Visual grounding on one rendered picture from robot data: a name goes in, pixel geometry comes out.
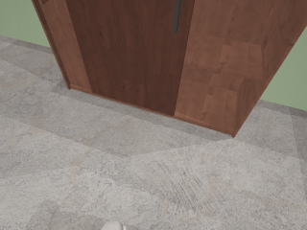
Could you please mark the wardrobe door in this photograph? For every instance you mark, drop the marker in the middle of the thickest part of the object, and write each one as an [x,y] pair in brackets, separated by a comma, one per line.
[60,25]
[129,51]

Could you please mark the robot left thigh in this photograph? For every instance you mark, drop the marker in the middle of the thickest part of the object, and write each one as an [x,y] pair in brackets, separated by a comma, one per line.
[114,225]

